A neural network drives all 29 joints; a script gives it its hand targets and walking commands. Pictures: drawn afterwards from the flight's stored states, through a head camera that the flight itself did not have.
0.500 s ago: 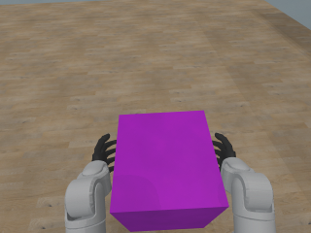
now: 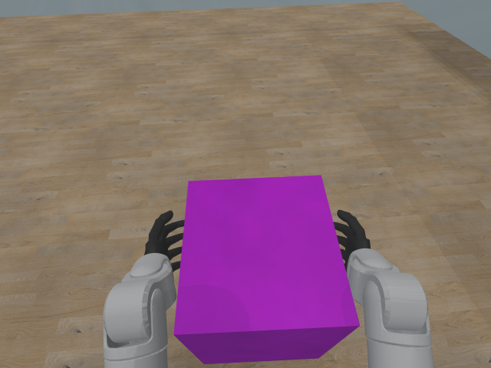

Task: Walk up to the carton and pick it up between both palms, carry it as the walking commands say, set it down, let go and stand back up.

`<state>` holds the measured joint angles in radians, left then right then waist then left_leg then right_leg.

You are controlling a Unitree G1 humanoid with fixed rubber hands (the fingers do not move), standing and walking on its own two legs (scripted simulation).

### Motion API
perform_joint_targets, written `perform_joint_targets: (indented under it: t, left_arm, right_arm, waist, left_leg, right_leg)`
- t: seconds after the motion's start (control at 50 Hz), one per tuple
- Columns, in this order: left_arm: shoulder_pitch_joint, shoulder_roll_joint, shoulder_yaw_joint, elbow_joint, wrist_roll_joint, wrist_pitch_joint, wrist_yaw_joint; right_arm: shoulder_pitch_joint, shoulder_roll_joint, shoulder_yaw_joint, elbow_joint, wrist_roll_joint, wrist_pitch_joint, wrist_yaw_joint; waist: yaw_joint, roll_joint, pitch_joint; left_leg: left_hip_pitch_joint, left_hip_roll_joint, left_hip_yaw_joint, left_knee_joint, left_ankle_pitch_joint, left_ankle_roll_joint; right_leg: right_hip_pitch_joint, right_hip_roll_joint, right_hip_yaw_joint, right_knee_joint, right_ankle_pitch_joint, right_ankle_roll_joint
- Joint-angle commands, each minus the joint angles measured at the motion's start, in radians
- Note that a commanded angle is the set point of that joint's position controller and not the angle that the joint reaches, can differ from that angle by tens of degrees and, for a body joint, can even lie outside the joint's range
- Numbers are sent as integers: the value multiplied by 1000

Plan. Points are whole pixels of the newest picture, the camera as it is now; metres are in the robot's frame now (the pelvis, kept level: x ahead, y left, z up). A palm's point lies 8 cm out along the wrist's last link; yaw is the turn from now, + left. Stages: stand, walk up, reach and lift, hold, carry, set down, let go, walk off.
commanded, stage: hold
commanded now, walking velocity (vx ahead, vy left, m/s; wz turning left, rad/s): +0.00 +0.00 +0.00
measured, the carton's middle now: (258, 276) +0.27 +0.02 +0.03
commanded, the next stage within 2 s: set down in 0.68 s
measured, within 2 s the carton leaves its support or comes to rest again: neither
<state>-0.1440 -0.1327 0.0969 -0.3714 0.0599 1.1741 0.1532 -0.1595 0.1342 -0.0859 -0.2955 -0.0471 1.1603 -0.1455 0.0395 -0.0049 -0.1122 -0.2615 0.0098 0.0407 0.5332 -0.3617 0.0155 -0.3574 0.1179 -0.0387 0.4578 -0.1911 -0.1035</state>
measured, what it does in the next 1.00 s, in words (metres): shifts its weight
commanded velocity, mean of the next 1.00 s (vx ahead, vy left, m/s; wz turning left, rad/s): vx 0.00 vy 0.00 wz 0.00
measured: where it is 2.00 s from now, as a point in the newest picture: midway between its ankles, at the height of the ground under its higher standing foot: outside the picture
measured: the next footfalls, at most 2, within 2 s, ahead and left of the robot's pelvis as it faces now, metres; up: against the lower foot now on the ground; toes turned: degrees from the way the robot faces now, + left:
none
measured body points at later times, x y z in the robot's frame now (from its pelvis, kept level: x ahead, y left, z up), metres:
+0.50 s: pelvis -0.04 +0.00 +0.00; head -0.10 +0.00 +0.45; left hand +0.21 +0.16 +0.03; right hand +0.22 -0.13 +0.02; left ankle -0.06 +0.11 -0.73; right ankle +0.02 -0.06 -0.73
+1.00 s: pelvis -0.06 +0.01 +0.00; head -0.07 +0.01 +0.45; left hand +0.24 +0.19 +0.00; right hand +0.25 -0.11 +0.00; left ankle -0.06 +0.11 -0.73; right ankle +0.02 -0.06 -0.73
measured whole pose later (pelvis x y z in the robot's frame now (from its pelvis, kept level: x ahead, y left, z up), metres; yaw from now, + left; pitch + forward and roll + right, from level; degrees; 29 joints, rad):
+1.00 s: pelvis -0.06 +0.01 +0.00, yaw +0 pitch -9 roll +0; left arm -0.31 -0.13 0.31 0.39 0.17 0.61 0.04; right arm -0.33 0.14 -0.18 0.44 -0.20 0.65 -0.10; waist 0.04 0.01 0.11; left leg -0.09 -0.04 0.00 0.56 -0.32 0.04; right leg -0.19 0.09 0.02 0.51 -0.17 -0.07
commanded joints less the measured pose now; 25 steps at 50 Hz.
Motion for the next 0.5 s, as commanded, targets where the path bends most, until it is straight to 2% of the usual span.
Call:
perform_joint_targets:
  t: [0.0, 0.02, 0.04, 0.06, 0.08, 0.12, 0.16, 0.2, 0.22, 0.24, 0.26, 0.28, 0.32, 0.34, 0.36, 0.38, 0.4, 0.42, 0.44, 0.46, 0.48]
  left_arm:
    - [-171, -182, -202, 535, 43, -350, -133]
    - [-146, -195, -290, 388, -5, -410, -135]
    - [-124, -281, -413, 225, -61, -446, -147]
    - [-173, -399, -511, 125, -103, -476, -163]
    - [-196, -474, -556, 81, -120, -488, -178]
    - [-162, -482, -593, -4, -139, -519, -187]
    - [-177, -483, -624, -60, -164, -535, -201]
    - [-207, -459, -598, -31, -159, -544, -206]
    - [-220, -441, -590, 4, -160, -545, -201]
    - [-258, -408, -562, 65, -141, -530, -190]
    - [-208, -368, -504, 160, -112, -513, -174]
    - [-215, -355, -476, 210, -96, -504, -160]
    - [-193, -281, -419, 309, -59, -483, -134]
    - [-222, -283, -409, 326, -64, -481, -134]
    - [-255, -267, -402, 351, -65, -475, -133]
    - [-317, -286, -405, 359, -79, -473, -137]
    - [-370, -290, -394, 378, -84, -474, -144]
    - [-416, -276, -385, 393, -84, -481, -150]
    - [-485, -293, -377, 385, -92, -489, -154]
    - [-517, -295, -356, 416, -93, -489, -156]
    - [-564, -297, -354, 429, -100, -494, -163]
  right_arm:
    - [-151, 234, 145, 419, -42, -341, 111]
    - [-104, 237, 207, 276, -2, -403, 111]
    - [-77, 305, 329, 147, 65, -443, 121]
    - [-88, 410, 428, 89, 101, -477, 134]
    - [-130, 497, 494, 77, 126, -496, 146]
    - [-152, 556, 573, -55, 183, -548, 156]
    - [-188, 579, 649, -159, 223, -568, 165]
    - [-241, 535, 614, -170, 216, -566, 167]
    - [-211, 499, 579, -108, 190, -556, 164]
    - [-232, 454, 533, -32, 166, -532, 163]
    - [-203, 382, 479, 62, 138, -512, 161]
    - [-203, 345, 454, 118, 124, -500, 157]
    - [-213, 238, 392, 221, 95, -481, 145]
    - [-269, 249, 390, 196, 97, -482, 140]
    - [-313, 221, 362, 215, 87, -477, 134]
    - [-338, 239, 341, 229, 79, -470, 130]
    - [-363, 254, 327, 240, 74, -467, 122]
    - [-390, 239, 297, 259, 64, -469, 114]
    - [-407, 274, 293, 287, 68, -469, 111]
    - [-450, 283, 286, 298, 67, -467, 106]
    - [-490, 271, 266, 316, 67, -473, 104]
  waist:
    - [-30, 20, 35]
    - [-69, 16, -78]
    - [-72, 25, -208]
    - [-60, 13, -353]
    - [-42, 29, -388]
    - [0, 52, -495]
    - [19, 10, -458]
    - [7, 10, -359]
    - [-11, 21, -280]
    - [-8, 42, -171]
    - [-12, 69, -60]
    - [-17, 77, 9]
    - [-34, 114, 81]
    - [-25, 53, 79]
    - [-33, 57, 102]
    - [-57, 39, 128]
    - [-63, 23, 122]
    - [-92, 24, 129]
    - [-99, 34, 137]
    - [-100, 19, 135]
    - [-125, 40, 135]
  left_leg:
    - [-16, -54, -205, -140, 181, 36]
    - [-7, -56, -206, -138, 239, 35]
    - [39, -57, -209, -126, 411, 24]
    - [87, -61, -225, -124, 590, 14]
    - [116, -64, -222, -134, 701, 4]
    - [64, -71, -225, -172, 755, -1]
    - [3, -82, -220, -203, 661, 14]
    - [-29, -82, -219, -223, 527, 28]
    - [-16, -77, -211, -225, 469, 31]
    - [-21, -74, -195, -224, 341, 34]
    - [-20, -59, -193, -241, 234, 38]
    - [-28, -41, -193, -258, 137, 45]
    - [-32, -9, -206, -252, 74, 50]
    - [-35, -3, -208, -239, 57, 58]
    - [-67, 4, -205, -238, 5, 66]
    - [-94, 5, -202, -228, -40, 70]
    - [-116, 0, -197, -210, -70, 73]
    - [-116, -2, -196, -183, -93, 70]
    - [-119, -6, -198, -154, -99, 70]
    - [-120, -5, -198, -133, -120, 74]
    - [-107, -10, -194, -115, -135, 69]
  right_leg:
    - [344, -153, 264, -80, 227, 86]
    - [424, -158, 258, -53, 374, 88]
    - [510, -137, 245, -6, 611, 94]
    - [600, -125, 242, 34, 845, 109]
    - [633, -125, 244, 47, 988, 121]
    - [745, -152, 261, 85, 1236, 145]
    - [775, -150, 266, 79, 1244, 151]
    - [730, -134, 252, 48, 1011, 139]
    - [657, -117, 231, 23, 838, 128]
    - [570, -104, 207, -8, 593, 111]
    - [512, -94, 184, -31, 386, 95]
    - [485, -85, 168, -40, 259, 89]
    - [462, -107, 180, -42, 140, 82]
    - [478, -118, 201, -46, 102, 82]
    - [492, -118, 204, -38, 55, 80]
    - [493, -123, 215, -46, -14, 79]
    - [516, -129, 236, -52, -72, 80]
    - [501, -140, 259, -59, -140, 80]
    - [483, -154, 284, -65, -190, 79]
    - [471, -161, 296, -67, -250, 76]
    - [449, -167, 303, -64, -283, 70]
